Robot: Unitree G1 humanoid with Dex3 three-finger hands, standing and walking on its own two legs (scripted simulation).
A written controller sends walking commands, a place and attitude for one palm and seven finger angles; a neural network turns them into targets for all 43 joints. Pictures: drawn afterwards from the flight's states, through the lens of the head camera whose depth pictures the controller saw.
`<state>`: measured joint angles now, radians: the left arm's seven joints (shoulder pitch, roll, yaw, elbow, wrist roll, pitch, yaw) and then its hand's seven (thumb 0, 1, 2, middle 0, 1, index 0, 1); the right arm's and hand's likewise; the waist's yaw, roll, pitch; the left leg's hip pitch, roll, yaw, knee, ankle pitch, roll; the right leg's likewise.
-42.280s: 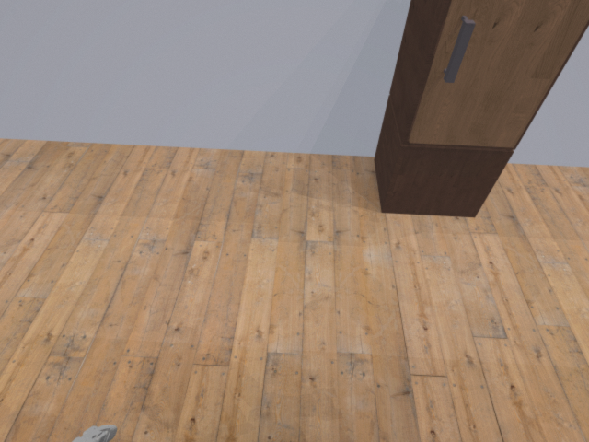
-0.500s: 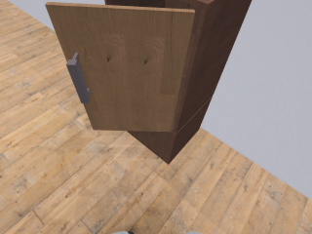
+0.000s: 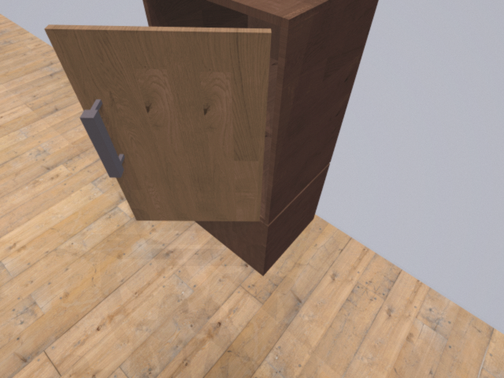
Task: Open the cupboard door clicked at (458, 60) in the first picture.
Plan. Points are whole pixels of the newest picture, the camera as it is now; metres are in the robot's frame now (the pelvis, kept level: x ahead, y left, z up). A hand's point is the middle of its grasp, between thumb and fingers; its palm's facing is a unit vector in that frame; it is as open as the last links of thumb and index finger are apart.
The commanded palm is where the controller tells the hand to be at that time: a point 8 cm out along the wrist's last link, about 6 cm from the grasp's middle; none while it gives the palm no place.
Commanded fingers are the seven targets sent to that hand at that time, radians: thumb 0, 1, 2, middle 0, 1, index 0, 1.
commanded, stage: come to a stop and stand still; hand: left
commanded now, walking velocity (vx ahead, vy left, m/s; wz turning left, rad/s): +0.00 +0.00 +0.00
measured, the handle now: (107, 139) +0.58 +0.36 +0.02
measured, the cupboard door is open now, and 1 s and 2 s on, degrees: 41 41 41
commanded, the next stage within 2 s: look again from close up in 0.90 s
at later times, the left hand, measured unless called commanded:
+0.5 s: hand out of the picture +0.02 +0.16 -0.18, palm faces +0.05 -0.99 -0.15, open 7.3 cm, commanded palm none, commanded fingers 0.00 0.90 0.90 -0.20 -0.30 -0.20 -0.30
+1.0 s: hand out of the picture +0.05 +0.19 -0.18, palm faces +0.04 -0.98 -0.19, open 7.3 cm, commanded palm none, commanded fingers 0.00 0.90 0.90 -0.20 -0.30 -0.20 -0.30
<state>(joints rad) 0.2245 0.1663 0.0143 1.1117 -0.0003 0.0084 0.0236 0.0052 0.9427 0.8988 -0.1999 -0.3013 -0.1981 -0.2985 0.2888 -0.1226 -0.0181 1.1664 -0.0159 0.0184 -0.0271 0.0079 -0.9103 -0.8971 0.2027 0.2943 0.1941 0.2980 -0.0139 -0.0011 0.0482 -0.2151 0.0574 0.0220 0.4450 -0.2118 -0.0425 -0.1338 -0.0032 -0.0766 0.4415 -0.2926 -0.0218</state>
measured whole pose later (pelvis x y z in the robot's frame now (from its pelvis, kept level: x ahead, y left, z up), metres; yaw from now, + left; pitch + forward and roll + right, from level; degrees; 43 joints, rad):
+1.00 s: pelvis +0.05 +0.01 +0.00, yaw +0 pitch -1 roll +1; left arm 0.26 0.16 0.01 1.13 0.01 -0.01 0.04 0.00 0.92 0.90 -0.20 -0.30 -0.20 -0.30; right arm 0.25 -0.14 -0.01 1.16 -0.01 -0.01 -0.04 0.01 -0.91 -0.90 0.20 0.29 0.20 0.30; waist 0.00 -0.02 0.04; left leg -0.13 0.03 0.03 0.41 -0.26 -0.03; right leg -0.04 -0.03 -0.07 0.38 -0.33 0.00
